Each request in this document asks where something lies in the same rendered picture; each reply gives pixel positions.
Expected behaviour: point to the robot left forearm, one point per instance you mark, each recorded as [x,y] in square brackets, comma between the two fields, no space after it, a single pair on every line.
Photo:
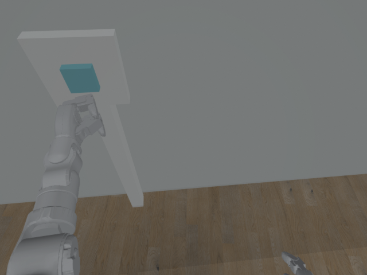
[54,209]

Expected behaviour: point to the right robot hand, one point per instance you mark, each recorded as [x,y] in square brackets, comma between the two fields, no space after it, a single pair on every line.
[297,266]

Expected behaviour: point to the button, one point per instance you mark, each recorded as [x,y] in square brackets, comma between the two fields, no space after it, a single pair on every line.
[80,78]

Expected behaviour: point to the panel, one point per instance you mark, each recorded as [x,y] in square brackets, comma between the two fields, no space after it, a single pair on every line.
[48,50]

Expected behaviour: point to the left robot hand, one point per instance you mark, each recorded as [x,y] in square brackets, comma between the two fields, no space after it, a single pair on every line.
[68,122]

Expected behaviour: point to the left robot upper arm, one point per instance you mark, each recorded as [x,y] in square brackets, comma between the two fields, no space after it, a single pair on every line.
[56,254]

